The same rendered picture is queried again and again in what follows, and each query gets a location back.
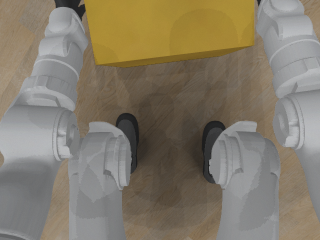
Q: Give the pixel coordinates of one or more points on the left robot upper arm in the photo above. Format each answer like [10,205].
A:
[34,141]

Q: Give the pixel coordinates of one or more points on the robot left hand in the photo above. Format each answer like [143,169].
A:
[73,4]

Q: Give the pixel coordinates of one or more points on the robot left shin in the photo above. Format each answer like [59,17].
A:
[97,126]

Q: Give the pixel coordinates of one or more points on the right robot foot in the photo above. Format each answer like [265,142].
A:
[210,134]

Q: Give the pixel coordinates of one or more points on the right robot upper arm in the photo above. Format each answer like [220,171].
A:
[296,124]

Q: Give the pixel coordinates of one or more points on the left robot forearm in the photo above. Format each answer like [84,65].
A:
[57,68]

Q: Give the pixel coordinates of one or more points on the carton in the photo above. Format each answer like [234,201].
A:
[132,33]

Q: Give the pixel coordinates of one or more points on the right robot forearm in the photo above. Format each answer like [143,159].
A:
[291,46]

